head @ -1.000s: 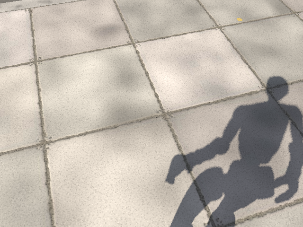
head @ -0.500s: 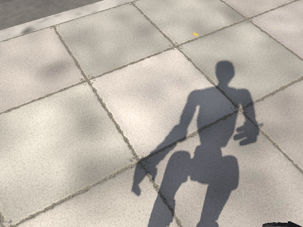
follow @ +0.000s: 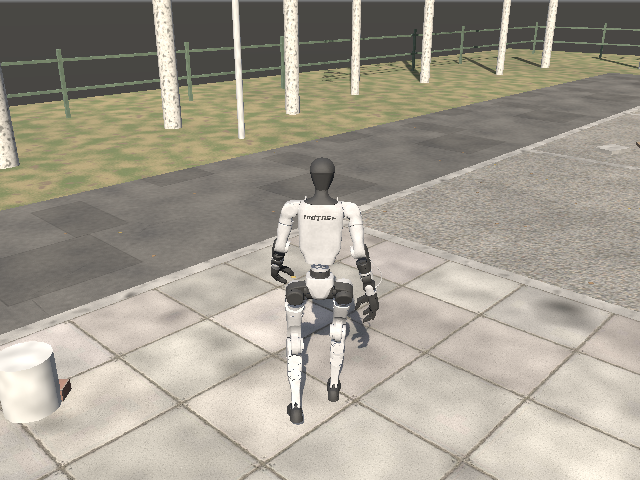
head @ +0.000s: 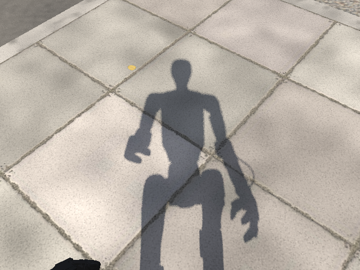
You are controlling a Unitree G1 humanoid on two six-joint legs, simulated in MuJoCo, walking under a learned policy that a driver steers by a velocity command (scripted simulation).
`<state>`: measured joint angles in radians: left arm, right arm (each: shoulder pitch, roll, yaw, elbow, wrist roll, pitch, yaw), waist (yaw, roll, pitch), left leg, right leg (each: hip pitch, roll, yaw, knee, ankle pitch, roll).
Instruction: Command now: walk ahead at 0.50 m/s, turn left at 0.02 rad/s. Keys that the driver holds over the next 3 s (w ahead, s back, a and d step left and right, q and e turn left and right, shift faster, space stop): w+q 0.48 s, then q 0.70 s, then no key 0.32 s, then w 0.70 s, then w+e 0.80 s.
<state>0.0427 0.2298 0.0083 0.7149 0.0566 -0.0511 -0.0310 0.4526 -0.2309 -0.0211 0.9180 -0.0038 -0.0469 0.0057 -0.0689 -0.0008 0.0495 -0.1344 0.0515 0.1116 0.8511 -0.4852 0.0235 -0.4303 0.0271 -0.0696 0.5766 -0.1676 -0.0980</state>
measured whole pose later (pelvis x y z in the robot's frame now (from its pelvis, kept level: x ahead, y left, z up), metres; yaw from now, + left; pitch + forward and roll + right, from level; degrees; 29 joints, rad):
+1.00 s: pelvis +0.42 +0.07 +0.01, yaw +33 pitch +1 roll +1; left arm 0.12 0.26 0.01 0.73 0.01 0.00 0.03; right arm 0.31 -0.30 -0.08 0.79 -0.02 0.03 -0.01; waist -0.06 -0.01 0.06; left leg -0.18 -0.18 -0.19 0.49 -0.29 0.09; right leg -0.45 0.01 0.06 0.71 -0.29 0.02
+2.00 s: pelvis +0.52 +0.09 +0.02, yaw +45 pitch +0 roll +1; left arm 0.27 0.25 0.04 0.84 0.02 -0.05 -0.01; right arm 0.36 -0.28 -0.04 0.93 -0.03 -0.04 0.02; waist -0.02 0.03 -0.01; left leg -0.29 -0.02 -0.03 0.88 -0.39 0.10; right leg -0.22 0.03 -0.06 0.45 -0.24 -0.07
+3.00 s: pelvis +0.91 +0.42 -0.01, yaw +21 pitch +0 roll +0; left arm 0.04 0.23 0.05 0.80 0.04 -0.02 -0.04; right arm 0.40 -0.22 -0.04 0.97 -0.02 -0.05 -0.02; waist -0.03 0.01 0.07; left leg -0.06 0.10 0.26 0.85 -0.47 0.00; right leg -0.44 0.06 -0.13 0.62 -0.20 -0.17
